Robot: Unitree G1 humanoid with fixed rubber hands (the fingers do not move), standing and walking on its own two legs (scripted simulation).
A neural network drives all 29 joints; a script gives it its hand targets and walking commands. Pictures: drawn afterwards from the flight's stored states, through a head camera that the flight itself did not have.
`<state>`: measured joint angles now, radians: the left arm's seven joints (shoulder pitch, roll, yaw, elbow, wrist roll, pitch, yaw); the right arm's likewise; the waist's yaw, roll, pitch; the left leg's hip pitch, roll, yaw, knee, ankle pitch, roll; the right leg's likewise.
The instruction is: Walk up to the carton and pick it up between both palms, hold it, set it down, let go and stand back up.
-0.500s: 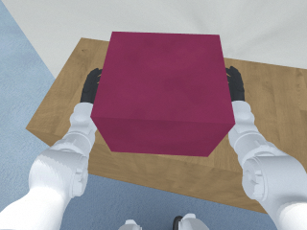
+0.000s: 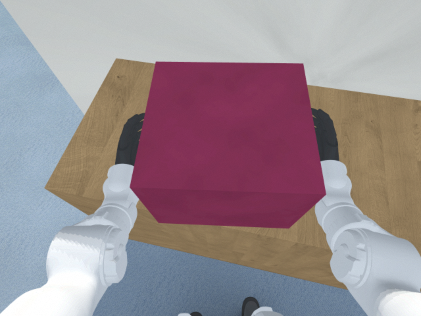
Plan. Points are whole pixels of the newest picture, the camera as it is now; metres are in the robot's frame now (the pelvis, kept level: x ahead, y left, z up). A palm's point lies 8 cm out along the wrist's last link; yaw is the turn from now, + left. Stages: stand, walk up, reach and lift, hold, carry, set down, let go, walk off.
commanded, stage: reach and lift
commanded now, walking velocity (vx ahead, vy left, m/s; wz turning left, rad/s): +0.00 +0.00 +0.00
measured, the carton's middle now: (225, 149) +0.44 -0.03 -0.02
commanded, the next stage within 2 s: none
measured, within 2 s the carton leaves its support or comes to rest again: leaves its support in 1.20 s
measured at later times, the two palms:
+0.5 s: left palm (125, 160) +0.41 +0.17 +0.02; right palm (325, 156) +0.40 -0.21 +0.02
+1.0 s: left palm (126, 163) +0.41 +0.17 +0.01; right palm (323, 155) +0.40 -0.21 +0.01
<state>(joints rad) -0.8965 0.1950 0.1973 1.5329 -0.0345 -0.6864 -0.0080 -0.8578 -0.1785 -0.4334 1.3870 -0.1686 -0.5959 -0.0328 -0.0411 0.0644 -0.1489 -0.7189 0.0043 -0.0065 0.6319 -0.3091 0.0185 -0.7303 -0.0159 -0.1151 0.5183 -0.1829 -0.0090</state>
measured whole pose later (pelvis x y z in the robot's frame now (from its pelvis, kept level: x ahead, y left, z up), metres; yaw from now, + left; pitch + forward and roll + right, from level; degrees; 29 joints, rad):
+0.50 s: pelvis -0.01 -0.01 +0.01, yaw -1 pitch +27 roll -2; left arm -0.84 0.19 0.22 1.41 0.05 -0.76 0.02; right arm -0.84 -0.17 -0.50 1.44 -0.24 -0.84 -0.08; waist 0.00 0.04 -0.18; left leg -0.75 0.01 0.00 0.51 -0.22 0.01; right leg -0.76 0.00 -0.11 0.37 -0.08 -0.02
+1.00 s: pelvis +0.00 -0.01 +0.01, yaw -1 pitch +27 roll -2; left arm -0.77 0.17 0.11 1.37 -0.09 -0.69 0.02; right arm -0.78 -0.19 -0.24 1.40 -0.07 -0.75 -0.12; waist 0.00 0.05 -0.22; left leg -0.74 0.01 0.00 0.49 -0.23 0.01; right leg -0.74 0.00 -0.11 0.36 -0.09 -0.01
